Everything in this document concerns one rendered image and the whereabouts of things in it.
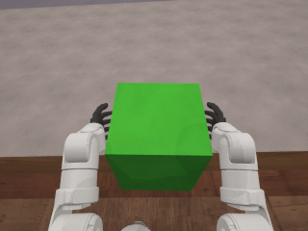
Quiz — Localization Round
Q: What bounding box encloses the right robot upper arm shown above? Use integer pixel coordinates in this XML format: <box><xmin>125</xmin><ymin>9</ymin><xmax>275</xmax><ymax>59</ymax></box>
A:
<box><xmin>217</xmin><ymin>213</ymin><xmax>272</xmax><ymax>231</ymax></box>

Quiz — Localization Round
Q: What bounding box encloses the left robot shin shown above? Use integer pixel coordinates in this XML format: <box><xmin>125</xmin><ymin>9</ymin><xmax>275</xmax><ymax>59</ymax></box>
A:
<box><xmin>134</xmin><ymin>221</ymin><xmax>147</xmax><ymax>228</ymax></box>

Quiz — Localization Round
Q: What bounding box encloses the robot left hand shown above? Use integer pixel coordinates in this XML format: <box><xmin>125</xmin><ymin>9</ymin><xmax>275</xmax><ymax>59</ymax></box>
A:
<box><xmin>90</xmin><ymin>103</ymin><xmax>113</xmax><ymax>140</ymax></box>

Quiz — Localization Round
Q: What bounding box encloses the robot right forearm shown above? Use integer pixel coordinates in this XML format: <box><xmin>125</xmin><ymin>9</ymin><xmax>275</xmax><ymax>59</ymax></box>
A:
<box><xmin>211</xmin><ymin>122</ymin><xmax>274</xmax><ymax>231</ymax></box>

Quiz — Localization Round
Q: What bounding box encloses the carton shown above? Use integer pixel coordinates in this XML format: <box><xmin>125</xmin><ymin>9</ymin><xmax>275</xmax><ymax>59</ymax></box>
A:
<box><xmin>104</xmin><ymin>83</ymin><xmax>213</xmax><ymax>192</ymax></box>

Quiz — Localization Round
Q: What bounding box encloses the robot left forearm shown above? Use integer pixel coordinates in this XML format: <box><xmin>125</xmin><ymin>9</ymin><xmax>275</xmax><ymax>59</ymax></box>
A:
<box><xmin>48</xmin><ymin>122</ymin><xmax>106</xmax><ymax>231</ymax></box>

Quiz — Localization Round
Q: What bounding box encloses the robot right hand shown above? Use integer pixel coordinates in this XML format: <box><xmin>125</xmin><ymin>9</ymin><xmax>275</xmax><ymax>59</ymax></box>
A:
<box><xmin>204</xmin><ymin>102</ymin><xmax>226</xmax><ymax>140</ymax></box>

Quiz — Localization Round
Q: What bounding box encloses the left robot upper arm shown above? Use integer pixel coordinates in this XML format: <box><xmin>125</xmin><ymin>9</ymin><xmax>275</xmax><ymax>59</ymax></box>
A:
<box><xmin>49</xmin><ymin>213</ymin><xmax>103</xmax><ymax>231</ymax></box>

